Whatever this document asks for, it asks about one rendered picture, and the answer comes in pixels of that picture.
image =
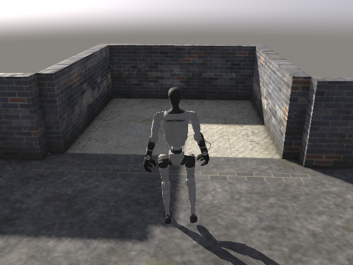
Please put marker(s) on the robot right upper arm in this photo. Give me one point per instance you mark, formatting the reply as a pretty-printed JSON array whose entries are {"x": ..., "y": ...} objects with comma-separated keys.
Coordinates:
[{"x": 195, "y": 125}]

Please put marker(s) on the robot right forearm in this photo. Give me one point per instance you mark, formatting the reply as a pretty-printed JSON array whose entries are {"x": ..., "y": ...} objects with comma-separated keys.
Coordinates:
[{"x": 202, "y": 146}]

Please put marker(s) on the robot left upper arm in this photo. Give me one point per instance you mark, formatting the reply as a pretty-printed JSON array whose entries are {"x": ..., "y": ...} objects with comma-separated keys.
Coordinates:
[{"x": 155, "y": 126}]

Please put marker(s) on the right robot hand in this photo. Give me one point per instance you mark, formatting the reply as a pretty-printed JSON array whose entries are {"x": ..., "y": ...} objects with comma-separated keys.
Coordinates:
[{"x": 202, "y": 157}]

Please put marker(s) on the right robot thigh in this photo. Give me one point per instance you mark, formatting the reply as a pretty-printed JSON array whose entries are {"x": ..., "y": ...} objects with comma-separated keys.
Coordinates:
[{"x": 189, "y": 161}]

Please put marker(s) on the robot thigh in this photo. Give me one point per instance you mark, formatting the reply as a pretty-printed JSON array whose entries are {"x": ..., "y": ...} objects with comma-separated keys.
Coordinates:
[
  {"x": 189, "y": 161},
  {"x": 163, "y": 163}
]

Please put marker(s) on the left robot thigh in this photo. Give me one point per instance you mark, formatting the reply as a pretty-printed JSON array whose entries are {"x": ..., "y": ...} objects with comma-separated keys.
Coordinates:
[{"x": 163, "y": 163}]

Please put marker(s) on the robot left forearm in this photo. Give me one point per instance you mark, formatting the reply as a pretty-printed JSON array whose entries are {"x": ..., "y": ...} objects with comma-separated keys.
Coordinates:
[{"x": 150, "y": 148}]

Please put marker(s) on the left robot hand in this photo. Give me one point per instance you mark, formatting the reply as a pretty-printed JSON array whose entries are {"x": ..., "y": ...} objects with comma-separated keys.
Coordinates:
[{"x": 146, "y": 164}]

